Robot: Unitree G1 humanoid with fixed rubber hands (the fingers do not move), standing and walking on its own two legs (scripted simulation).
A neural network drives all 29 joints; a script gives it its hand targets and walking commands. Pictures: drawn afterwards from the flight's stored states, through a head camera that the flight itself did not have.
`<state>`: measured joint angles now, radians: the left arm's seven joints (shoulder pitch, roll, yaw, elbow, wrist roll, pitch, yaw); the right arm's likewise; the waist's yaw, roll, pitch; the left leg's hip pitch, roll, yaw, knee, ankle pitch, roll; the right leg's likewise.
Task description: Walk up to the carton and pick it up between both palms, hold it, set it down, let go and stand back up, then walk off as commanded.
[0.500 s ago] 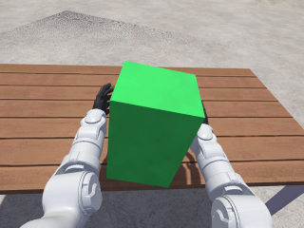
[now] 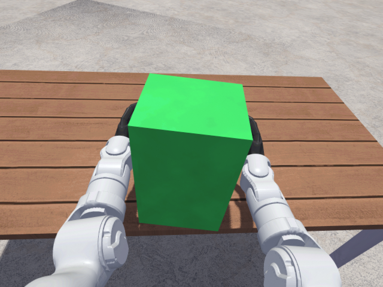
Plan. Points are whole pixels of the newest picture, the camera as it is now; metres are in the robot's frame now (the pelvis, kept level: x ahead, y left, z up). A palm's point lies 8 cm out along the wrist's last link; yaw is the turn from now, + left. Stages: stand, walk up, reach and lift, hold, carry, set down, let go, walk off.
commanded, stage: set down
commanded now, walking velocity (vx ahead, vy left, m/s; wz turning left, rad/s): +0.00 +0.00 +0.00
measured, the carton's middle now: (186, 158) +0.38 +0.01 +0.10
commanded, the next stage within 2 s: none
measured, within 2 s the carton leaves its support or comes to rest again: neither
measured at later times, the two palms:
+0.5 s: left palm (124, 146) +0.43 +0.15 +0.09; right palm (266, 170) +0.37 -0.17 +0.06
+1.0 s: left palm (100, 181) +0.34 +0.19 +0.08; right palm (296, 205) +0.28 -0.20 +0.06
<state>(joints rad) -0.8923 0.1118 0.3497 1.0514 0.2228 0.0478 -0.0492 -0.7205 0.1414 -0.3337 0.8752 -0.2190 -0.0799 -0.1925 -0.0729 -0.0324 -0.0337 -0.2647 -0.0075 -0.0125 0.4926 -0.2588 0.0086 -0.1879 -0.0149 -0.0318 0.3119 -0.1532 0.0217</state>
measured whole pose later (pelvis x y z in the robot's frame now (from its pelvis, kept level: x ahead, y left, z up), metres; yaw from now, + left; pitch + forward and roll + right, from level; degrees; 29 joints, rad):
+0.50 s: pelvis +0.00 -0.02 +0.00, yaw -1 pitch +3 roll -3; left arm -0.76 0.18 0.20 0.75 -0.05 0.29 0.06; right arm -0.63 0.08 -0.21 0.81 0.13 0.00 -0.28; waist -0.07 -0.03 0.02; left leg -0.28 0.02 -0.01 0.49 -0.26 0.01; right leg -0.20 0.01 -0.03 0.31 -0.15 0.02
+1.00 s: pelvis -0.03 -0.02 +0.00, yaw -1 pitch +0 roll -3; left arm -0.43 0.28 0.17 0.37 -0.16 0.41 -0.01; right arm -0.27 -0.01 -0.06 0.33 0.23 0.20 -0.28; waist -0.07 -0.03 0.02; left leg -0.28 0.03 -0.01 0.49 -0.22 0.01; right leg -0.21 0.02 -0.03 0.32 -0.11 0.02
